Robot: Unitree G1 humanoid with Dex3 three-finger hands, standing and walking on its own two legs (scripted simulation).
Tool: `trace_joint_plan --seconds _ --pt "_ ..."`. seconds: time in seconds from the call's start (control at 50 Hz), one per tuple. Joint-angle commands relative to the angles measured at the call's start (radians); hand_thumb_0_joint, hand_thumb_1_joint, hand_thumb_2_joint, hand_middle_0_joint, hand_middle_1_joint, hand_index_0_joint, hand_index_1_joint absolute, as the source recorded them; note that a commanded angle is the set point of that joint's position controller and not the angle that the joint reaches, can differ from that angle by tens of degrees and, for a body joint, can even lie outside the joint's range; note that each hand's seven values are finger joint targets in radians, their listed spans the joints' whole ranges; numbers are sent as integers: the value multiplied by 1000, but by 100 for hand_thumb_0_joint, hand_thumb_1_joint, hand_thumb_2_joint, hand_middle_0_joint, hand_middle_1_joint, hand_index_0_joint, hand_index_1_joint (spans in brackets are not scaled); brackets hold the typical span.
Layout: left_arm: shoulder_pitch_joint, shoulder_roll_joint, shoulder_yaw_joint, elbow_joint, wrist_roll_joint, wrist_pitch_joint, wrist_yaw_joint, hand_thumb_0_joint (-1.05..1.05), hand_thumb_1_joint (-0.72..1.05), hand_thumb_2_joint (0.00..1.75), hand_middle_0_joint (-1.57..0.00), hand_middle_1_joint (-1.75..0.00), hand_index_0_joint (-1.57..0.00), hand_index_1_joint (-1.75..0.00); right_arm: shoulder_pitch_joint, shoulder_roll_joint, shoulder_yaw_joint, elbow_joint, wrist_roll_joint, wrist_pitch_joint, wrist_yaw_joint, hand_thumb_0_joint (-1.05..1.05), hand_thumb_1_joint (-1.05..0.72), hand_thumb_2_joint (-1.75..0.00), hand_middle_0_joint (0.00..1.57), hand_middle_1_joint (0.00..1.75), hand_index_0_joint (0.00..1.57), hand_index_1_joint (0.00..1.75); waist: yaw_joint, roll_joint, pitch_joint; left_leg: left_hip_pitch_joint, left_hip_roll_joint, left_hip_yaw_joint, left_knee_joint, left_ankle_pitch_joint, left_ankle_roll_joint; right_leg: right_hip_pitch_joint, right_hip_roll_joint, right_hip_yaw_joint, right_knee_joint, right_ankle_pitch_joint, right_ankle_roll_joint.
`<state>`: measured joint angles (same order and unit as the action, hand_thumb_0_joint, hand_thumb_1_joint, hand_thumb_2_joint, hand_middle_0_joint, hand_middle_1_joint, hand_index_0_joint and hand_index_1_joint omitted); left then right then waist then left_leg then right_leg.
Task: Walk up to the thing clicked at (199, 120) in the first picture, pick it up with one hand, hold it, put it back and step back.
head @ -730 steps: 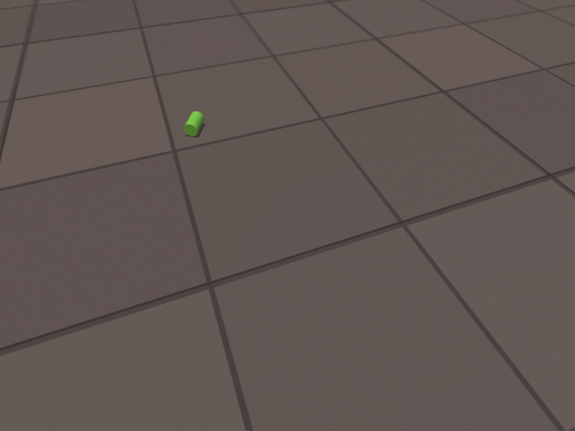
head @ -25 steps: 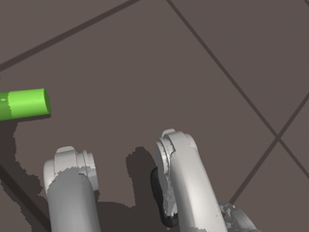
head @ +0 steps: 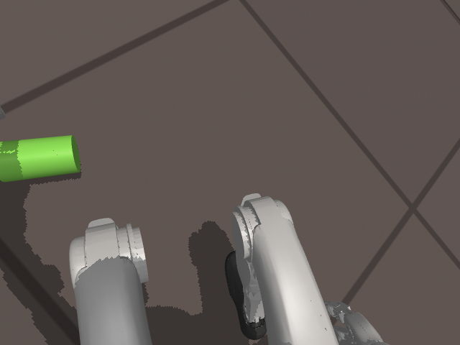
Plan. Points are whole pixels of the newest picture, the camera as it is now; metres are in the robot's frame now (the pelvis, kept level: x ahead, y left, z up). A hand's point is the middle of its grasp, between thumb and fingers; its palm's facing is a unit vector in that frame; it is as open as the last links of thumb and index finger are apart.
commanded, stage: rise first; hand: left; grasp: from above
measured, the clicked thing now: (40, 157) +0.47 +0.30 -0.29
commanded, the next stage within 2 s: approach in 0.30 s
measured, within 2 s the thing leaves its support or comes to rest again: neither
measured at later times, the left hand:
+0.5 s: hand out of the picture +0.43 +0.35 -0.16, palm faces -0.44 -0.06 -0.90, open 14.2 cm
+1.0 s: hand (24, 143) +0.47 +0.30 -0.18, palm faces -0.42 -0.07 -0.90, open 13.8 cm
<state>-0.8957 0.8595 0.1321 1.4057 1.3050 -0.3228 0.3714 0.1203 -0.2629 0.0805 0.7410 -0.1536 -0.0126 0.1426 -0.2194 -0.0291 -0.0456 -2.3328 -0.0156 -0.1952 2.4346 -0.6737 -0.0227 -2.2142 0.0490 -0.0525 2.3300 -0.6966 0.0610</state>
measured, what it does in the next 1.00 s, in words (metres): stands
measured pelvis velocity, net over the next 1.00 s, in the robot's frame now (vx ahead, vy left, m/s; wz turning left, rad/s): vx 0.00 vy -0.01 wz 0.00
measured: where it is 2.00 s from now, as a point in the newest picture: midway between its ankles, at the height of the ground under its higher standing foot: (193, 325)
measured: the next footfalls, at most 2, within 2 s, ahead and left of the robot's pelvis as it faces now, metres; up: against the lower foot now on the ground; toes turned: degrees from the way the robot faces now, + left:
none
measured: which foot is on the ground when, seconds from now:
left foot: down 0.00-1.00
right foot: down 0.00-1.00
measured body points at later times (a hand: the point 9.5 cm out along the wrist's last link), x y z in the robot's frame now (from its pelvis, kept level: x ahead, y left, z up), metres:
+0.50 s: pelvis +0.00 +0.00 +0.00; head +0.22 +0.09 +0.38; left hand +0.45 +0.35 -0.10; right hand +0.07 -0.27 -0.10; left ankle +0.07 +0.13 -0.29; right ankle +0.10 -0.14 -0.29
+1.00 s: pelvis +0.00 -0.01 +0.00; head +0.24 +0.07 +0.37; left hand +0.48 +0.30 -0.12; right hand +0.03 -0.27 -0.10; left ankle +0.08 +0.13 -0.29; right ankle +0.11 -0.14 -0.29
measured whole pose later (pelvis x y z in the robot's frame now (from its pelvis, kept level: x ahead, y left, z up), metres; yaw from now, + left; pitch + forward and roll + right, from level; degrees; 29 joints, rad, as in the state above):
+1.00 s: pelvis +0.00 -0.01 +0.00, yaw +0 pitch +33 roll -9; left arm -0.97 0.81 0.13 1.50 1.28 -0.18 0.43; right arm 0.18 -0.28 0.13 0.73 -0.16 -0.06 0.15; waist -0.31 -0.01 -0.02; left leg -2.35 0.00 -0.19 2.43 -0.67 -0.03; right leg -2.26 0.06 -0.05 2.34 -0.67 0.08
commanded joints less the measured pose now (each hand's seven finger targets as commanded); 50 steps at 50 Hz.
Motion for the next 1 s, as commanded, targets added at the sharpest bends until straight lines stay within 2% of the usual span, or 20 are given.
trace_joint_plan --seconds 0.0,0.02,0.08,0.12,0.18,0.3,0.36,0.38,0.42,0.48,0.56,0.6,0.64,0.66,0.76,0.8,0.88,0.92,0.96,0.98 --pt "-295 263 30 -117 -18 1 32 0 -59 105 -8 -100 -6 -102 174 -268 -75 -8 7 -7 -21 0 -91 -90 20 30 20 30 7 334 -607 550 7 124 -276 121 40 228 15 -122 -220 182 -91" --pt "-296 279 43 -116 -19 1 33 0 -59 105 -7 -101 -6 -102 171 -271 -76 -11 6 -7 -20 0 -91 -90 20 30 20 30 6 345 -609 557 7 120 -279 120 38 222 13 -124 -213 176 -90" --pt "-306 252 20 -129 -14 3 31 0 -59 104 -7 -102 -6 -103 180 -268 -80 -7 6 -9 -20 0 -91 -90 20 30 20 30 3 347 -630 577 9 122 -276 142 37 229 14 -124 -215 200 -91" --pt "-323 269 35 -148 -19 4 32 0 -58 104 -7 -102 -6 -103 187 -273 -78 -10 5 -11 -18 0 -91 -90 20 30 20 30 1 381 -635 599 7 115 -287 159 32 228 8 -127 -202 211 -89" --pt "-300 253 22 -126 -13 7 28 0 -58 104 -7 -101 -6 -103 190 -266 -73 -11 4 -9 -17 0 -91 -90 20 30 20 30 -5 357 -634 573 7 123 -275 167 37 249 14 -125 -215 224 -90" --pt "-303 264 30 -137 -20 7 29 0 -59 105 -8 -101 -6 -102 180 -267 -78 -13 7 -12 -19 0 -91 -90 20 30 20 30 5 354 -632 568 6 127 -284 127 38 235 13 -122 -224 187 -91" --pt "-300 276 42 -158 -22 8 32 0 -58 104 -7 -102 -6 -103 187 -267 -79 -9 8 -13 -20 0 -91 -90 20 30 20 30 14 363 -660 585 5 132 -277 158 38 251 12 -115 -220 216 -92" --pt "-301 279 47 -156 -20 8 35 0 -61 112 -8 -97 -3 -102 187 -265 -76 -11 7 -12 -19 0 -91 -90 20 30 20 30 11 374 -652 569 4 134 -278 159 38 256 11 -117 -217 218 -90" --pt "-298 224 7 -131 -23 15 30 0 -56 102 -7 -104 -7 -104 190 -260 -79 -12 9 -15 -17 0 -91 -90 20 30 20 30 -13 333 -618 555 6 130 -279 140 42 238 13 -119 -231 205 -90" --pt "-346 181 -27 -156 -35 13 28 0 -57 102 -8 -104 -7 -104 200 -261 -82 -5 11 -21 -19 0 -91 -90 20 30 20 30 -24 336 -610 557 8 132 -282 116 42 227 11 -116 -248 188 -90" --pt "-417 100 -91 -124 -25 20 40 0 -58 104 -7 -105 -7 -105 227 -265 -77 4 8 -29 -21 0 -91 -90 20 30 20 30 -73 331 -603 560 10 121 -282 105 39 211 13 -129 -250 185 -90" --pt "-435 93 -99 -97 -22 29 57 0 -57 103 -7 -106 -7 -106 224 -264 -69 5 5 -34 -22 0 -91 -90 20 30 20 30 -69 348 -608 565 9 124 -283 118 36 215 15 -129 -245 196 -92" --pt "-482 125 -83 -90 -7 44 81 0 -57 105 -8 -106 -7 -106 235 -271 -62 8 0 -38 -23 0 -90 -90 20 30 20 30 -73 348 -634 569 10 128 -273 144 37 227 16 -129 -242 223 -90" --pt "-479 137 -72 -59 -1 57 94 0 -56 103 -8 -106 -8 -106 227 -270 -56 3 0 -37 -24 0 -91 -90 20 30 20 30 -61 366 -639 567 8 131 -277 146 36 222 15 -127 -230 223 -94" --pt "-454 177 -35 61 26 119 134 0 -55 105 -10 -103 -9 -104 215 -275 -35 -19 -7 -47 -19 0 -91 -90 20 30 20 30 -69 382 -591 546 7 129 -287 133 36 200 13 -133 -208 210 -99" --pt "-435 210 -14 49 16 138 137 0 -55 106 -11 -103 -10 -104 201 -276 -29 -29 -7 -51 -20 0 -91 -90 20 30 20 30 -48 384 -624 542 6 143 -276 139 43 232 16 -121 -218 220 -96" --pt "-344 249 11 27 -21 169 109 0 -51 107 -13 -103 -12 -104 198 -274 -25 -40 0 -62 -10 0 -91 -90 20 30 20 30 -37 331 -623 478 5 157 -253 144 59 304 21 -104 -225 232 -86" --pt "-333 283 39 -43 -52 166 89 0 -53 105 -12 -102 -11 -103 197 -271 -27 -45 4 -58 -9 0 -91 -90 20 30 20 30 -8 342 -704 492 6 156 -255 167 57 361 20 -100 -224 248 -84" --pt "-311 262 30 -66 -74 158 63 0 -55 102 -9 -103 -9 -103 198 -268 -35 -42 7 -56 -8 0 -91 -90 20 30 20 30 -13 339 -692 488 8 153 -254 164 54 352 21 -102 -220 243 -86" --pt "-330 253 20 -84 -80 148 46 0 -57 104 -9 -103 -8 -104 207 -270 -39 -37 8 -54 -9 0 -91 -90 20 30 20 30 -34 315 -680 471 10 148 -242 155 58 351 22 -104 -226 239 -82"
